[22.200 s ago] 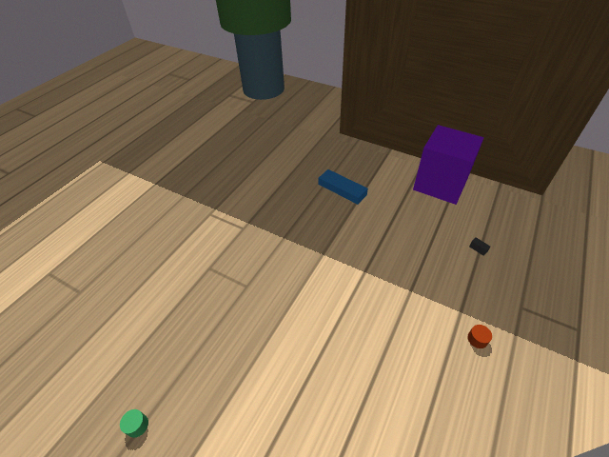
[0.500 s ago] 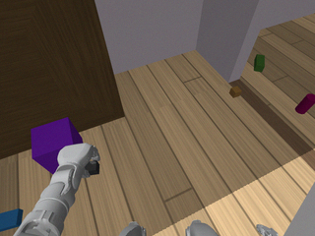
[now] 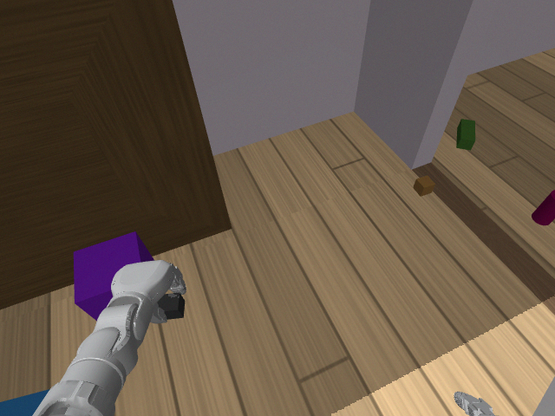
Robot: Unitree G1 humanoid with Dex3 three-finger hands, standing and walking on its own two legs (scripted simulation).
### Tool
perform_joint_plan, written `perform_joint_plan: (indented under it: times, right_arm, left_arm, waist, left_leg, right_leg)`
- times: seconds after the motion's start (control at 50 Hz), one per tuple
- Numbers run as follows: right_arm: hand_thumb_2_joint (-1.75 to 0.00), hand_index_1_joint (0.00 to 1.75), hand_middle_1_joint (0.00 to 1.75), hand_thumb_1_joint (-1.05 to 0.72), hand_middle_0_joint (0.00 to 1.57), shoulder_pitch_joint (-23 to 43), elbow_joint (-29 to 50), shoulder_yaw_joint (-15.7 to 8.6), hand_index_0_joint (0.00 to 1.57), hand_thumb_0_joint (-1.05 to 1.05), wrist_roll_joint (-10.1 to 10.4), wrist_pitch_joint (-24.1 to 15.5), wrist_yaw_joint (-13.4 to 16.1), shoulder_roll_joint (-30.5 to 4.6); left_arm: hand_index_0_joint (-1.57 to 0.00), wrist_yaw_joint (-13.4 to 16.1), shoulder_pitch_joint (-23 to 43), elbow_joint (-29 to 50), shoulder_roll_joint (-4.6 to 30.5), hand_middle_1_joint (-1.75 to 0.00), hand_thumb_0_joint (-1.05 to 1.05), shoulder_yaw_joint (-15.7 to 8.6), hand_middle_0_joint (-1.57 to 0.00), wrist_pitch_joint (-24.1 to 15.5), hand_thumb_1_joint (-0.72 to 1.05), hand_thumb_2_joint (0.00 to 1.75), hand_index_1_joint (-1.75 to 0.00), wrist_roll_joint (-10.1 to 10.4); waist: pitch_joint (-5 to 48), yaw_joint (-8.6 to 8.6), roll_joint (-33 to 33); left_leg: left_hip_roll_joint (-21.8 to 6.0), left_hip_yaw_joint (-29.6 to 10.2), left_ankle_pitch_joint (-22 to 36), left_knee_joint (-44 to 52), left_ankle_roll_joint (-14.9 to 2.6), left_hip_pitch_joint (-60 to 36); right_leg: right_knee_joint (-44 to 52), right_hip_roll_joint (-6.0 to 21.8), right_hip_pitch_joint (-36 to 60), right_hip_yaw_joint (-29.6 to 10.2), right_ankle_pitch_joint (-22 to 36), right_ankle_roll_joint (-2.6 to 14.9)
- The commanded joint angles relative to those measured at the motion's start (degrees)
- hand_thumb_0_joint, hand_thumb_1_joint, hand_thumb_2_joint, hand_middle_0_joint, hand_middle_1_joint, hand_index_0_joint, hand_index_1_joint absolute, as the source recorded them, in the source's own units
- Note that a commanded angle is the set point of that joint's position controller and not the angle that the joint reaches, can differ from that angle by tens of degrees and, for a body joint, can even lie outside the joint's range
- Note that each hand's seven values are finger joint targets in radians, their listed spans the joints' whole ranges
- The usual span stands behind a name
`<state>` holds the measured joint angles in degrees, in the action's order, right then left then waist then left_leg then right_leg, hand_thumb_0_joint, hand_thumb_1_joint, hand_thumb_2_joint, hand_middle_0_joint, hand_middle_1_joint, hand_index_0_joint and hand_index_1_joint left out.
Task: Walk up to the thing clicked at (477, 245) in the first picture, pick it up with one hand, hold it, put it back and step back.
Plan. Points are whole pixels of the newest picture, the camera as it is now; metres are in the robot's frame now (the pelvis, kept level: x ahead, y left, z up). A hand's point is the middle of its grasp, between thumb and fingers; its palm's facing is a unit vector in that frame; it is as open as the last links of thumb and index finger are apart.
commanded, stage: hold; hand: left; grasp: from above
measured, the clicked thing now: (162, 307) +0.33 +0.23 -0.11
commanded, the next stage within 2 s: crouch in 1.64 s
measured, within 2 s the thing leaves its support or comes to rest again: neither
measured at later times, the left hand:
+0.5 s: hand (151, 301) +0.31 +0.22 -0.03, palm faces -0.45 -0.04 -0.89, open 6.2 cm
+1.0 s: hand (149, 310) +0.29 +0.21 -0.02, palm faces -0.45 -0.04 -0.89, open 6.2 cm
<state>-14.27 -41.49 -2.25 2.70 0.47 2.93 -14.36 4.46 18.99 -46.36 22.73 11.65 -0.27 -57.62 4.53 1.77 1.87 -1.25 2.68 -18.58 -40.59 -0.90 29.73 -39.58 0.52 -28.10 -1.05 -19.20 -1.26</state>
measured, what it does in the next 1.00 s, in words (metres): stands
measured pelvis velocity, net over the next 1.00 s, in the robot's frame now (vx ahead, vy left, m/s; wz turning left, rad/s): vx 0.00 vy -0.01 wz -0.01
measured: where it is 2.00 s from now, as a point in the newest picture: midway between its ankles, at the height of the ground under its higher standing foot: outside the picture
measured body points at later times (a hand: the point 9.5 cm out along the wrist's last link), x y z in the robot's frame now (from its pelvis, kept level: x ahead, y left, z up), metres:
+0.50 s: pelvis +0.01 +0.00 +0.01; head +0.03 -0.02 +0.46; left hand +0.33 +0.22 +0.02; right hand +0.13 -0.27 -0.10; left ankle +0.02 +0.11 -0.72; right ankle +0.01 -0.14 -0.72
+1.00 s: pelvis +0.00 -0.01 +0.02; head +0.00 -0.03 +0.47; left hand +0.31 +0.21 +0.03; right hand +0.13 -0.26 -0.09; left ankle +0.02 +0.11 -0.72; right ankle +0.01 -0.14 -0.72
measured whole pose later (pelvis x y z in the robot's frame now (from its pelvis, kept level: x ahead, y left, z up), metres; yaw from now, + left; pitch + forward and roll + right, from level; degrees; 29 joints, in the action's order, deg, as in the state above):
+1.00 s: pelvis +0.00 -0.01 +0.02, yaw +0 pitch +1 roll +0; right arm -11.6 -38.5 -1.5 3.9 4.4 3.7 -14.8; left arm -1.7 14.5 -37.1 23.2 12.7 -0.8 -57.0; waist 1.1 -0.3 2.6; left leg -0.8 3.3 -12.7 -28.0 -0.5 16.7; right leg -29.2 0.7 -16.4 -1.6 -14.3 -0.8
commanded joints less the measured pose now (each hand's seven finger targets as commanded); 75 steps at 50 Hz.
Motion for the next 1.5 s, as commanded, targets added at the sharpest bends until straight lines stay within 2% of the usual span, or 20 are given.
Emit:
perform_joint_plan:
  times: [0.0, 0.06, 0.22, 0.26, 0.3, 0.44, 0.86, 0.9, 0.94, 0.98, 1.02, 1.06, 1.12, 1.18, 1.22, 1.26, 1.32, 1.36, 1.4, 1.48]
  right_arm:
    - [-0.90, 0.30, 0.30, -0.90, 0.20, 0.54, 6.97, -3.16, 0.20, 0.00, 0.32, -1.49, 0.50, -8.66]
    - [-0.90, 0.30, 0.30, -0.89, 0.20, 0.21, 7.13, -3.25, 0.20, 0.00, 0.27, -1.09, 0.45, -8.66]
    - [-0.90, 0.30, 0.30, -0.89, 0.20, 1.28, 8.26, -3.19, 0.20, 0.00, 0.59, -0.10, 0.31, -8.46]
    - [-0.90, 0.30, 0.30, -0.89, 0.20, 1.06, 8.11, -3.47, 0.20, 0.00, 0.57, 0.12, 0.32, -8.92]
    - [-0.90, 0.30, 0.30, -0.89, 0.20, 1.43, 8.49, -3.28, 0.20, 0.00, 0.58, 0.30, 0.35, -8.60]
    - [-0.90, 0.30, 0.30, -0.89, 0.20, 2.98, 9.73, -2.80, 0.20, 0.00, 0.82, 0.94, 0.48, -8.57]
    - [-0.90, 0.30, 0.30, -0.90, 0.20, 6.70, 10.83, -1.91, 0.20, 0.00, 1.15, 1.59, 1.17, -8.05]
    - [-0.90, 0.30, 0.30, -0.90, 0.20, 6.89, 10.76, -1.90, 0.20, 0.00, 1.18, 1.63, 1.19, -7.95]
    - [-0.90, 0.30, 0.30, -0.90, 0.20, 7.18, 10.90, -1.85, 0.20, 0.00, 1.23, 1.56, 1.18, -7.96]
    - [-0.90, 0.30, 0.30, -0.90, 0.20, 7.13, 10.88, -1.91, 0.20, 0.00, 1.25, 1.69, 1.33, -8.19]
    - [-0.90, 0.30, 0.30, -0.90, 0.20, 7.36, 11.10, -1.62, 0.20, 0.00, 1.24, 1.58, 1.29, -7.78]
    - [-0.90, 0.30, 0.30, -0.90, 0.20, 7.55, 11.17, -1.62, 0.20, 0.00, 1.33, 1.58, 1.35, -7.86]
    - [-0.90, 0.30, 0.30, -0.90, 0.20, 7.61, 11.32, -1.62, 0.20, 0.00, 1.37, 1.55, 1.31, -7.75]
    - [-0.90, 0.30, 0.30, -0.90, 0.20, 7.89, 11.51, -1.64, 0.20, 0.00, 1.53, 1.74, 1.46, -7.60]
    - [-0.90, 0.30, 0.30, -0.90, 0.20, 7.98, 11.48, -1.42, 0.20, 0.00, 1.50, 1.75, 1.49, -7.40]
    - [-0.90, 0.30, 0.30, -0.90, 0.20, 7.86, 11.23, -1.51, 0.20, 0.00, 1.57, 1.83, 1.50, -7.59]
    - [-0.90, 0.30, 0.30, -0.90, 0.20, 7.94, 11.14, -1.57, 0.20, 0.00, 1.37, 1.80, 1.41, -7.53]
    - [-0.90, 0.30, 0.30, -0.90, 0.20, 7.70, 11.01, -1.74, 0.20, 0.00, 1.40, 1.83, 1.39, -7.63]
    - [-0.90, 0.30, 0.30, -0.90, 0.20, 7.33, 10.77, -1.72, 0.20, 0.00, 1.37, 1.91, 1.35, -7.54]
    - [-0.90, 0.30, 0.30, -0.90, 0.20, 7.25, 10.40, -2.01, 0.20, 0.00, 1.27, 1.95, 1.38, -7.59]
  left_arm:
    - [-1.18, 0.93, 17.21, 11.47, 11.42, -0.14, 0.00, -4.50, -1.15, -0.51, 0.80, 0.12, -0.10, 0.01]
    - [-1.17, 0.51, 17.34, 12.93, 11.70, -0.14, 0.00, -4.84, -1.14, -0.54, 0.79, 0.14, -0.11, -0.04]
    - [-1.19, -0.64, 16.28, 14.28, 11.39, -0.12, 0.00, -4.52, -1.16, -0.26, 0.82, 0.14, -0.09, -0.39]
    - [-1.20, -0.99, 15.64, 14.54, 12.78, -0.12, 0.00, -5.91, -1.17, -0.37, 0.84, 0.13, -0.09, -0.24]
    - [-1.21, -1.50, 16.60, 15.81, 11.64, -0.12, 0.00, -4.68, -1.18, -0.38, 0.84, 0.13, -0.09, -0.17]
    - [-1.20, -1.83, 15.47, 16.21, 11.59, -0.11, 0.00, -4.82, -1.17, -0.52, 0.83, 0.13, -0.09, 0.24]
    - [-1.21, -3.23, 14.54, 19.27, 12.03, -0.12, 0.00, -4.96, -1.18, -0.60, 0.85, 0.13, -0.10, 0.37]
    - [-1.22, -3.21, 14.56, 20.17, 12.48, -0.12, 0.00, -5.58, -1.19, -0.51, 0.86, 0.13, -0.09, 0.76]
    - [-1.21, -3.63, 15.16, 20.70, 11.37, -0.12, 0.00, -4.23, -1.18, -0.53, 0.85, 0.13, -0.09, 0.81]
    - [-1.20, -3.71, 14.18, 19.46, 13.26, -0.12, 0.00, -6.09, -1.17, -0.57, 0.83, 0.12, -0.09, 0.71]
    - [-1.20, -3.94, 15.84, 21.16, 11.66, -0.12, 0.00, -4.30, -1.17, -0.74, 0.83, 0.12, -0.09, 0.98]
    - [-1.21, -4.00, 14.48, 20.23, 12.13, -0.14, 0.00, -5.13, -1.17, -0.56, 0.85, 0.11, -0.10, 0.94]
    - [-1.19, -4.58, 13.64, 21.30, 11.14, -0.13, 0.00, -3.97, -1.16, -0.67, 0.83, 0.10, -0.09, 1.25]
    - [-1.20, -4.63, 12.77, 21.66, 12.85, -0.10, 0.00, -5.97, -1.17, -0.69, 0.83, 0.10, -0.08, 0.87]
    - [-1.22, -4.53, 14.72, 22.15, 11.16, -0.13, 0.00, -3.91, -1.19, -0.63, 0.87, 0.10, -0.09, 0.77]
    - [-1.22, -4.13, 13.14, 21.28, 12.41, -0.12, 0.00, -5.69, -1.18, -0.55, 0.86, 0.09, -0.08, 0.79]
    - [-1.22, -3.85, 14.28, 21.15, 11.35, -0.12, 0.00, -4.46, -1.18, -0.75, 0.86, 0.10, -0.08, 0.52]
    - [-1.22, -3.34, 14.28, 21.48, 12.73, -0.11, 0.00, -5.99, -1.19, -0.79, 0.86, 0.10, -0.08, 0.41]
    - [-1.22, -3.25, 15.01, 20.48, 11.73, -0.12, 0.00, -4.78, -1.19, -0.84, 0.86, 0.11, -0.09, 0.39]
    - [-1.23, -2.69, 16.05, 21.31, 12.91, -0.12, 0.00, -5.92, -1.20, -0.96, 0.86, 0.14, -0.09, 0.20]
  waist:
    - [14.87, 0.07, 0.23]
    - [15.70, 0.09, -0.01]
    - [14.18, -0.55, -0.72]
    - [14.93, -0.79, 0.28]
    - [14.47, -0.68, -0.32]
    - [11.64, -1.05, -1.01]
    - [8.97, -1.61, -1.67]
    - [9.50, -1.85, -0.58]
    - [9.54, -1.68, -1.05]
    - [9.09, -2.07, -1.20]
    - [9.17, -1.71, -0.96]
    - [8.70, -2.30, -0.84]
    - [9.16, -2.08, -2.15]
    - [9.60, -2.49, -1.58]
    - [8.55, -1.87, -1.64]
    - [8.58, -2.19, -1.80]
    - [8.69, -2.02, -0.95]
    - [9.76, -2.53, -0.74]
    - [9.50, -1.69, -1.43]
    - [11.18, -2.00, -0.27]
  left_leg:
    - [1.44, -1.75, 16.08, 6.21, 0.70, -13.73]
    - [1.55, -1.45, 19.32, 5.99, 0.44, -14.86]
    - [1.93, -0.69, 19.64, 8.20, -0.01, -15.94]
    - [1.68, -0.79, 21.31, 8.60, 0.10, -17.40]
    - [1.54, -0.90, 21.83, 9.00, -0.05, -17.87]
    - [1.81, -0.59, 17.15, 11.47, -0.12, -17.69]
    - [1.80, -0.35, 12.70, 15.57, -0.35, -20.53]
    - [1.82, -0.19, 12.79, 15.76, -0.31, -20.80]
    - [1.56, -0.56, 13.65, 16.09, -0.17, -21.34]
    - [1.50, -0.59, 13.58, 16.20, -0.15, -21.14]
    - [1.66, -0.42, 13.07, 16.37, -0.24, -21.45]
    - [1.76, -0.32, 12.80, 16.67, -0.16, -21.17]
    - [1.82, -0.26, 13.69, 16.47, -0.33, -21.50]
    - [2.00, 0.00, 14.35, 16.53, -0.40, -21.75]
    - [2.05, 0.07, 13.95, 16.72, -0.36, -21.82]
    - [2.01, 0.02, 13.60, 16.80, -0.39, -21.71]
    - [1.73, -0.31, 13.52, 17.09, -0.07, -22.03]
    - [1.99, -0.13, 14.34, 16.71, -0.20, -22.06]
    - [1.88, -0.04, 14.96, 16.56, -0.27, -22.31]
    - [2.09, 0.06, 16.13, 16.14, -0.19, -23.00]
  right_leg:
    - [6.15, -3.22, 5.46, 0.58, 13.86, 2.13]
    - [6.61, -3.17, 6.64, 0.43, 17.04, 1.93]
    - [8.57, -2.78, 9.68, 0.21, 18.65, 1.68]
    - [8.69, -2.94, 10.05, 0.42, 19.05, 1.84]
    - [9.06, -3.02, 10.29, 0.44, 19.73, 1.80]
    - [11.49, -2.62, 11.35, 0.41, 16.06, 1.75]
    - [15.45, -2.19, 12.70, 0.11, 11.46, 1.72]
    - [15.49, -2.12, 13.18, 0.02, 11.56, 1.74]
    - [15.20, -2.27, 13.26, 0.21, 12.21, 1.91]
    - [15.51, -2.33, 13.54, 0.29, 11.93, 1.84]
    - [15.80, -2.18, 13.39, 0.11, 11.74, 1.83]
    - [16.13, -2.15, 13.59, 0.07, 11.18, 1.90]
    - [16.13, -2.09, 14.24, 0.16, 12.18, 1.71]
    - [16.33, -2.00, 14.50, -0.05, 12.76, 1.71]
    - [16.49, -1.95, 13.93, -0.11, 12.66, 1.68]
    - [16.60, -1.94, 13.96, -0.01, 12.13, 1.70]
    - [16.13, -2.17, 13.76, 0.21, 11.75, 2.04]
    - [16.23, -1.93, 14.46, 0.07, 12.68, 1.90]
    - [16.04, -2.04, 14.36, 0.07, 13.45, 1.85]
    - [15.95, -1.89, 14.69, 0.02, 14.62, 1.84]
